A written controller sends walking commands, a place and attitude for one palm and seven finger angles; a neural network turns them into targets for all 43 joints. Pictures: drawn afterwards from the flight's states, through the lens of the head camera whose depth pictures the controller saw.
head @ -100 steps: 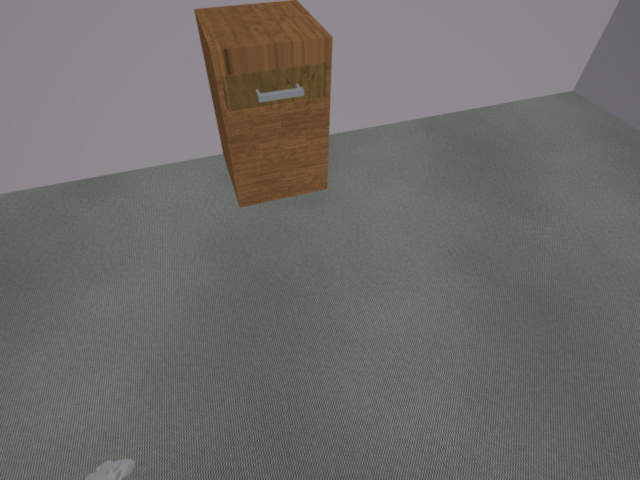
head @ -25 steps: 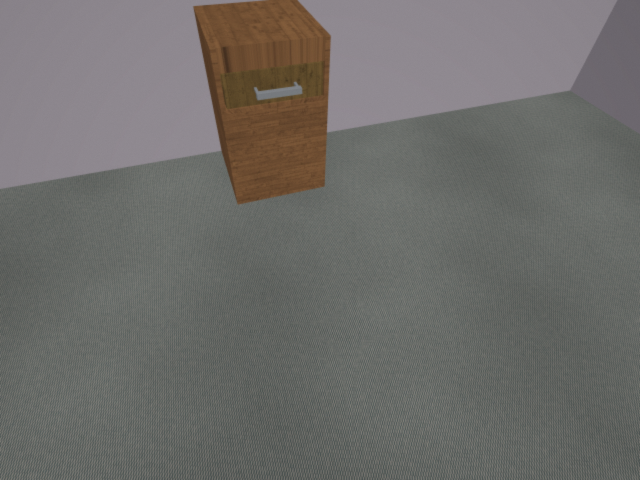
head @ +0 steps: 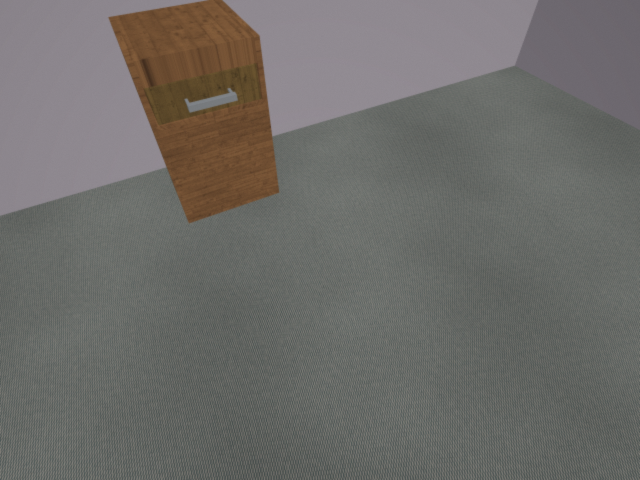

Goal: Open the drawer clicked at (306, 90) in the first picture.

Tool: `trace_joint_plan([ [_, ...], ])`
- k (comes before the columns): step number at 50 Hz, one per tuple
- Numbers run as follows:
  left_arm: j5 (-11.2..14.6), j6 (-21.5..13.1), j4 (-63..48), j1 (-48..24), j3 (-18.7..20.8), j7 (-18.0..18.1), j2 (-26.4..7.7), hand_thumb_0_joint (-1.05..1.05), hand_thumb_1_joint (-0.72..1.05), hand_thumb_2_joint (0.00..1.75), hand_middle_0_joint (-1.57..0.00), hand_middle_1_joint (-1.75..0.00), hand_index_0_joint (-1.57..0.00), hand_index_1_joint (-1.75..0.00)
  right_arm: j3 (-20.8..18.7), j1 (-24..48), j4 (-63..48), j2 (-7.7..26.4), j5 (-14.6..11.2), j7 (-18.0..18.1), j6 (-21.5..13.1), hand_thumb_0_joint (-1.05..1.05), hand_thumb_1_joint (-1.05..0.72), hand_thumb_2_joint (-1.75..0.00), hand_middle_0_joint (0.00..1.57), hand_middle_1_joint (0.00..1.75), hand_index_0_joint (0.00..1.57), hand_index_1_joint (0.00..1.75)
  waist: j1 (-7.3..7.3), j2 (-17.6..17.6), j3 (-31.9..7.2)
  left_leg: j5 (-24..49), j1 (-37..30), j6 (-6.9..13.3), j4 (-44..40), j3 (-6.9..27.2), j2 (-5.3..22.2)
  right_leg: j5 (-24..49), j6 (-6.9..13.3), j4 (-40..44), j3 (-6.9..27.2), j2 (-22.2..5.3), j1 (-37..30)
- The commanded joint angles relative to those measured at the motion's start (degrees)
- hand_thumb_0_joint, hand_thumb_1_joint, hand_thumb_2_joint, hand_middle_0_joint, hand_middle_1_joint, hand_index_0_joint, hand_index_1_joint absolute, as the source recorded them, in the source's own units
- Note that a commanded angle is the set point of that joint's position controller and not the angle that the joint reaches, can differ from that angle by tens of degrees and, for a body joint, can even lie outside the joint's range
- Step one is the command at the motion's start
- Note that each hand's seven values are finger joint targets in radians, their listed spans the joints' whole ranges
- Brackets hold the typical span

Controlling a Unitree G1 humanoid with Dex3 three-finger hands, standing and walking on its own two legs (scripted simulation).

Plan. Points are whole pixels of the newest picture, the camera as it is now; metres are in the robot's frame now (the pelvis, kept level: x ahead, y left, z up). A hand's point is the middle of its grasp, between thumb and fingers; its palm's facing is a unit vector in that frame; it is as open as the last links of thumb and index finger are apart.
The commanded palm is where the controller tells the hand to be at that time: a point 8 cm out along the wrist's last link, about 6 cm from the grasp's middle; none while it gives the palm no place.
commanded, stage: walk to a spot facing it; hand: left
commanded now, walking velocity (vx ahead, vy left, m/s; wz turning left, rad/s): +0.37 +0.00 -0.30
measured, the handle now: (210, 99) +1.29 +0.51 -0.20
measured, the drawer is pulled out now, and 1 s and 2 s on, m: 0.00 0.00 0.00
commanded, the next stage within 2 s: turn to face it in 1.36 s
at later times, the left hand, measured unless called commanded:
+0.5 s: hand (191, 447) +0.19 +0.23 -0.18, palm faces -0.06 -0.99 -0.14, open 7.4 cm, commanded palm none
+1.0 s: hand (297, 243) +0.61 +0.11 -0.17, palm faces -0.39 -0.91 -0.12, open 7.4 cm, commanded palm none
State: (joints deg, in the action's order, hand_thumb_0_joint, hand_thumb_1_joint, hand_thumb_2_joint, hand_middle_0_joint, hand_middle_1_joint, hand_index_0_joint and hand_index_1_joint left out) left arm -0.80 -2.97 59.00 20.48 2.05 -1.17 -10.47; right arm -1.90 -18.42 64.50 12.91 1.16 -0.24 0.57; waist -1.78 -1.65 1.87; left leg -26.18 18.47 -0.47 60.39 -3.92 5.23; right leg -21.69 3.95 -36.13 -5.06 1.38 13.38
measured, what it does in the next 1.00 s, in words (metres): walks ahead, turning right: left foot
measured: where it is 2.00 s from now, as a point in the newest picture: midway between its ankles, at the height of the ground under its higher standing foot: (368, 326)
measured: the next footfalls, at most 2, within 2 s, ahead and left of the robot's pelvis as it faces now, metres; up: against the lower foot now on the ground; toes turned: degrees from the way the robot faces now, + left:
left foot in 0.40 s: +0.34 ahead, +0.12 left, +0.00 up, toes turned +1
right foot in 1.02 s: +0.54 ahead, -0.13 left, +0.00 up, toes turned -29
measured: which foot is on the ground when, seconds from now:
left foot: up 0.00-0.38, down 0.40-1.00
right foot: down 0.00-0.40, up 0.42-1.00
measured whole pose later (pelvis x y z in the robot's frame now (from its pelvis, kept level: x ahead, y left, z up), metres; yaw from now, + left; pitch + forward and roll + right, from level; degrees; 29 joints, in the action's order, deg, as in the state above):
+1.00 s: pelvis +0.44 +0.01 +0.00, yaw -20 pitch +0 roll -1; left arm -1.7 -0.2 56.8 5.5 3.1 -1.9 -8.0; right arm -1.1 -31.0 67.2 4.8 1.7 1.4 -3.9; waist 4.4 -0.6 4.4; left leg -27.7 -6.0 -0.3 23.2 -20.1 3.5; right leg -13.4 4.2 -37.2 -9.8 -1.6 27.2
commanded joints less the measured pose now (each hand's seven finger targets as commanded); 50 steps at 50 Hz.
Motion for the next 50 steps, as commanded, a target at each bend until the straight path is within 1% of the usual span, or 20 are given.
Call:
trace_joint_plan([
  [1, -0.44, -0.75, 0.1, 7.32, 1.44, 1.94, -8.72, 0.0, 0.9, 0.9, -0.2, -0.3, -0.2, -0.3, -1.35, 9.79, -8.4, 3.7, 0.29, -0.25, -3.39, 0.0, -0.9, -0.9, 0.2, 0.3, 0.2, 0.3, -0.57, 3.29, 5.59, 7.98, 20.65, -0.73, 7.27, 2.39, 2.96, 12.32, 7.79, 24.16, 26.07, -17.97, -7.09],
  [3, -0.42, -1.31, 0.8, 8.04, 1.14, 1.92, -7.61, 0.0, 0.9, 0.9, -0.2, -0.3, -0.2, -0.3, -1.44, 8.0, -7.95, 2.29, 0.33, -0.44, -2.67, 0.0, -0.9, -0.9, 0.2, 0.3, 0.2, 0.3, 0.79, 4.77, 4.67, 11.47, 20.31, -1.62, 5.56, 1.21, 2.39, 19.52, 6.44, 24.08, 20.48, -15.15, -7.15],
  [6, -0.34, -1.94, 1.88, 9.24, 0.96, 2.19, -6.63, 0.0, 0.9, 0.9, -0.2, -0.3, -0.2, -0.3, -1.65, 8.09, -8.56, 1.38, 0.1, -0.87, -2.22, 0.0, -0.9, -0.9, 0.2, 0.3, 0.2, 0.3, 1.5, 6.23, 4.24, 15.94, 21.63, -2.28, 2.52, 0.33, 2.12, 24.81, 5.52, 24.4, 16.15, -12.91, -8.67],
  [10, -0.52, -2.16, 3.38, 11.08, 0.85, 2.83, -5.68, 0.0, 0.9, 0.9, -0.2, -0.3, -0.2, -0.3, -1.49, 13.4, -10.9, 0.38, -0.18, -1.36, -2.8, 0.0, -0.9, -0.9, 0.2, 0.3, 0.2, 0.3, 0.09, 7.31, 4.94, 17.97, 23.16, -1.98, -5.62, -1.02, 2.02, 29.62, 5.84, 24.04, 14.6, -12.52, -12.44],
  [14, -0.63, -1.76, 4.13, 11.08, 0.9, 3.21, -5.51, 0.0, 0.9, 0.9, -0.2, -0.3, -0.2, -0.3, -0.94, 17.78, -12.82, -0.8, -0.45, -1.64, -3.59, 0.0, -0.9, -0.9, 0.2, 0.3, 0.2, 0.3, -0.98, 8.63, 7.29, 17.72, 15.39, -0.28, -17.65, -2.89, 0.24, 35.38, 4.82, 23.26, 13.43, -12.43, -10.84],
  [16, -0.69, -1.71, 4.08, 9.48, 1.38, 3.24, -6.63, 0.0, 0.9, 0.9, -0.2, -0.3, -0.2, -0.3, -1.38, 13.66, -11.82, -0.04, -0.42, -1.21, -4.05, 0.0, -0.9, -0.9, 0.2, 0.3, 0.2, 0.3, 1.3, 9.52, 5.21, 15.67, 6.58, 1.32, -21.64, -3.77, -2.06, 43.84, 4.57, 17.98, 12.64, -12.5, -10.09],
  [18, -0.28, -1.87, 3.55, 7.85, 1.88, 3.15, -7.19, 0.0, 0.9, 0.9, -0.2, -0.3, -0.2, -0.3, -2.27, -1.8, -7.05, 2.94, 0.23, -0.09, -4.66, 0.0, -0.9, -0.9, 0.2, 0.3, 0.2, 0.3, 7.76, 6.84, -3.31, 18.95, -11.61, 2.94, -28.34, -3.51, -3.92, 48.35, 2.32, 0.17, 9.55, -9.14, -7.63],
  [19, 0.26, -1.8, 3.12, 10.1, 1.99, 2.75, -4.93, 0.0, 0.9, 0.9, -0.2, -0.3, -0.2, -0.3, -3.45, -9.74, -4.89, 8.0, 0.9, 0.57, -4.78, 0.0, -0.9, -0.9, 0.2, 0.3, 0.2, 0.3, 9.87, -2.3, -10.71, 18.73, -26.28, 5.33, -29.62, 7.82, 5.3, 31.67, 0.58, -14.03, 7.49, -5.01, 1.86],
  [20, 0.83, -1.5, 2.34, 13.99, 1.33, 1.99, -1.31, 0.0, 0.9, 0.9, -0.2, -0.3, -0.2, -0.3, -4.76, -14.6, -4.24, 14.04, 1.08, 0.81, -4.79, 0.0, -0.9, -0.9, 0.2, 0.3, 0.2, 0.3, 8.61, -17.98, -16.13, 17.02, -34.95, 11.06, -38.14, 30.79, 21.22, -8.31, -1.19, -34.3, 3.65, 2.75, 14.7],
  [21, 0.37, -1.52, 1.05, 10.06, 1.37, 2.25, -2.59, 0.0, 0.9, 0.9, -0.2, -0.3, -0.2, -0.3, -4.23, -11.63, -4.65, 12.28, 0.21, 0.98, -4.16, 0.0, -0.9, -0.9, 0.2, 0.3, 0.2, 0.3, 7.56, -11.77, -12.6, 8.93, -28.43, 12.86, -45.38, 36.34, 23.45, -9.54, -0.22, -41.8, 8.44, 0.47, 18.17],
  [22, 0.18, -1.12, 1.07, 6.44, 1.27, 2.22, -2.62, 0.0, 0.9, 0.9, -0.2, -0.3, -0.2, -0.3, -3.6, -6.31, -5.15, 8.65, 0.06, 1.22, -4.27, 0.0, -0.9, -0.9, 0.2, 0.3, 0.2, 0.3, 6.03, -8.23, -6.28, 4.0, -20.92, 10.5, -48.04, 30.19, 21.17, -3.47, -0.47, -44.32, 9.01, -2.75, 20.36],
  [23, -0.19, -0.89, 0.59, 2.7, 1.53, 1.62, -2.12, 0.0, 0.9, 0.9, -0.2, -0.3, -0.2, -0.3, -2.57, -2.73, -6.19, 4.69, -0.01, 1.2, -4.76, 0.0, -0.9, -0.9, 0.2, 0.3, 0.2, 0.3, 4.9, -4.2, 0.37, 5.93, -12.33, 9.32, -48.77, 24.48, 18.74, 1.48, -0.77, -43.67, 8.21, -5.24, 21.29],
  [24, -0.66, -0.4, 0.63, 2.14, 1.75, 1.09, -1.37, 0.0, 0.9, 0.9, -0.2, -0.3, -0.2, -0.3, -1.64, -1.31, -6.44, 2.01, 0.25, 1.26, -5.37, 0.0, -0.9, -0.9, 0.2, 0.3, 0.2, 0.3, 3.25, -1.18, 2.81, 9.75, -7.38, 8.33, -48.99, 18.94, 16.79, 3.91, -1.16, -42.16, 8.12, -6.53, 19.8],
  [28, -1.45, 2.43, 1.1, 4.68, 1.88, 0.57, 1.44, 0.0, 0.9, 0.9, -0.2, -0.3, -0.2, -0.3, -1.44, -1.22, -5.27, -1.03, 0.07, 1.5, -6.64, 0.0, -0.9, -0.9, 0.2, 0.3, 0.2, 0.3, -0.34, -2.83, 2.67, 15.65, -1.7, 6.61, -50.52, 4.14, 12.1, 9.18, -2.8, -36.33, 6.66, -7.85, 17.33],
  [36, -1.23, 3.39, -3.37, -7.59, 2.27, -0.37, -0.36, 0.0, 0.9, 0.9, -0.2, -0.3, -0.2, -0.3, -1.14, -8.29, -2.89, 0.77, -0.35, 2.0, -7.07, 0.0, -0.9, -0.9, 0.2, 0.3, 0.2, 0.3, 1.63, -2.24, 5.31, 28.95, -14.38, 4.68, -51.21, -1.95, 11.62, 17.64, -4.68, -23.25, 3.74, -8.97, 29.32],
  [44, -0.89, 2.42, -6.94, -20.39, 1.26, -0.72, 0.77, 0.0, 0.9, 0.9, -0.2, -0.3, -0.2, -0.3, -0.73, -16.68, 0.75, 1.02, 0.52, 2.3, -5.99, 0.0, -0.9, -0.9, 0.2, 0.3, 0.2, 0.3, 6.18, -3.79, 7.91, 44.13, -23.36, 6.67, -47.51, -6.8, 12.92, 12.07, -1.95, -5.55, -3.07, -5.75, 25.66],
  [47, -0.96, 1.8, -6.13, -16.32, 1.34, -0.33, -0.1, 0.0, 0.9, 0.9, -0.2, -0.3, -0.2, -0.3, -0.84, -16.33, 1.03, 2.04, 0.47, 2.35, -5.59, 0.0, -0.9, -0.9, 0.2, 0.3, 0.2, 0.3, 3.85, -4.52, 4.73, 64.11, -25.05, 6.32, -39.18, -9.45, 13.61, 6.67, 0.45, -2.0, -6.22, -1.89, 17.36],
  [48, -1.03, 1.46, -5.07, -12.46, 1.58, -0.13, -0.66, 0.0, 0.9, 0.9, -0.2, -0.3, -0.2, -0.3, -0.95, -15.43, 0.85, 2.82, 0.33, 2.38, -5.47, 0.0, -0.9, -0.9, 0.2, 0.3, 0.2, 0.3, 2.09, -5.88, 2.15, 70.36, -25.09, 5.8, -34.15, -10.02, 13.36, 5.5, 1.35, -0.75, -7.13, -0.33, 12.18],
  [49, -1.17, 0.93, -3.14, -5.83, 2.05, 0.02, -1.88, 0.0, 0.9, 0.9, -0.2, -0.3, -0.2, -0.3, -1.21, -13.66, 0.37, 3.78, 0.09, 2.3, -5.36, 0.0, -0.9, -0.9, 0.2, 0.3, 0.2, 0.3, -1.21, -5.83, -2.07, 70.99, -23.95, 4.59, -25.97, -11.51, 12.3, 7.68, 2.11, 2.58, -7.64, 0.82, 4.05],
  [50, -1.41, 0.31, -0.59, 2.11, 2.92, 0.3, -4.56, 0.0, 0.9, 0.9, -0.2, -0.3, -0.2, -0.3, -1.3, -12.12, -0.57, 3.84, -0.39, 1.87, -5.32, 0.0, -0.9, -0.9, 0.2, 0.3, 0.2, 0.3, -4.92, -3.98, -6.71, 62.68, -14.36, 2.98, -13.77, -12.35, 11.02, 13.35, 3.72, 5.67, -4.61, -1.24, -10.79],
])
